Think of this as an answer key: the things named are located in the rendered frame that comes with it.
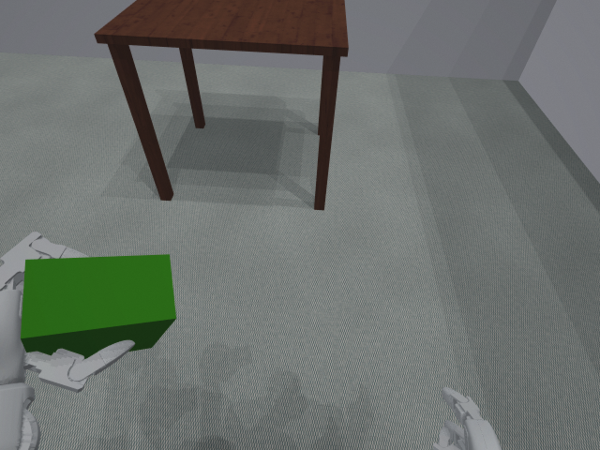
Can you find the sponge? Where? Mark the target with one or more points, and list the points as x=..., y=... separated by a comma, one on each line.
x=84, y=305

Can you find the robot left hand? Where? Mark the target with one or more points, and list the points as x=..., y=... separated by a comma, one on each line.
x=63, y=368

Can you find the left robot forearm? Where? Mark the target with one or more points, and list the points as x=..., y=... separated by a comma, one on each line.
x=19, y=429

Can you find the robot right hand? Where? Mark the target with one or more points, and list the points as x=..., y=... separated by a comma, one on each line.
x=477, y=434

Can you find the table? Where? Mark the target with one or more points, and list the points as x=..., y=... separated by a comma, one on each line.
x=314, y=27

